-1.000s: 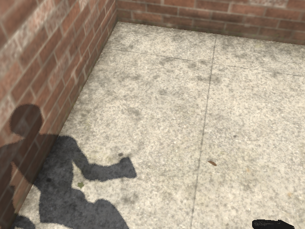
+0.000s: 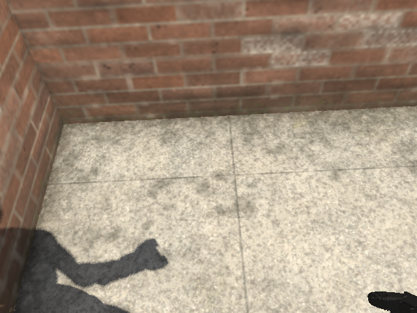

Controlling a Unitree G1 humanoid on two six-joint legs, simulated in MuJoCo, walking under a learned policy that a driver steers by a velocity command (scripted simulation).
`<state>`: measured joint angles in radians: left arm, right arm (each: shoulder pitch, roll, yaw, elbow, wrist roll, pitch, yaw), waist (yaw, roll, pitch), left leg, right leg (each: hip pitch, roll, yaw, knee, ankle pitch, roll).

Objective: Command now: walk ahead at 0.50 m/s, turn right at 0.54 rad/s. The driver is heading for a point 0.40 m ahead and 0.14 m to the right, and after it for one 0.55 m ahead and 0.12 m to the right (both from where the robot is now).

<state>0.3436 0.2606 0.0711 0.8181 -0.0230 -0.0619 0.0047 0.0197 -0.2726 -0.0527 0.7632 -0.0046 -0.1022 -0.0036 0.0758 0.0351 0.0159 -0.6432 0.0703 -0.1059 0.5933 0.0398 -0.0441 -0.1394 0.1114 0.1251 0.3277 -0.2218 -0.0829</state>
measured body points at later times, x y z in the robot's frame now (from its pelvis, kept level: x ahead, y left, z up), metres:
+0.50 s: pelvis +0.26 +0.02 +0.00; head +0.29 +0.01 +0.44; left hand +0.52 +0.21 -0.09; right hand +0.20 -0.26 -0.13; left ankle +0.21 +0.15 -0.75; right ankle +0.37 -0.18 -0.69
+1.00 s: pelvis +0.39 -0.06 -0.01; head +0.41 -0.09 +0.44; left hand +0.65 +0.10 -0.10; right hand +0.37 -0.36 -0.14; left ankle +0.51 +0.07 -0.72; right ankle +0.41 -0.16 -0.75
